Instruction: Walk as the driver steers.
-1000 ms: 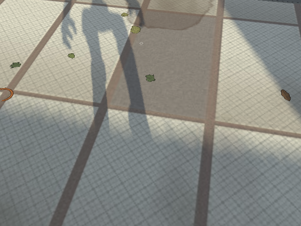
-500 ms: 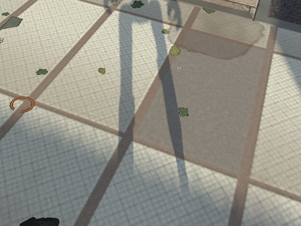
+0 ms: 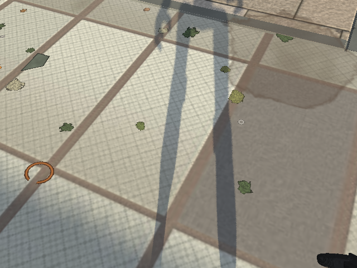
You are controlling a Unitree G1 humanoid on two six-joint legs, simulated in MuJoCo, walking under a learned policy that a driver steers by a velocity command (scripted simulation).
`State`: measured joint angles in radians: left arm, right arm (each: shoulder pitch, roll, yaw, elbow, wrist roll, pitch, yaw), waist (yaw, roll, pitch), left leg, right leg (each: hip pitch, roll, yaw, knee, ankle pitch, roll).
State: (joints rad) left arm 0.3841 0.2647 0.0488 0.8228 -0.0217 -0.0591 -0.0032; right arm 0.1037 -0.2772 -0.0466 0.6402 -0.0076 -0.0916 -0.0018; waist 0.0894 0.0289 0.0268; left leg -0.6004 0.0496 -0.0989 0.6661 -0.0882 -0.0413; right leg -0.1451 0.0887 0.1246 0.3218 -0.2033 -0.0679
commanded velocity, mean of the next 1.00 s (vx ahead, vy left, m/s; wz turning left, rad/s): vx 0.50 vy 0.00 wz -0.56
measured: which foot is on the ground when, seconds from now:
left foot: up 0.00-0.14, down 0.16-0.64, up 0.66-1.00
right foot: down 0.00-0.16, up 0.18-0.64, down 0.66-1.00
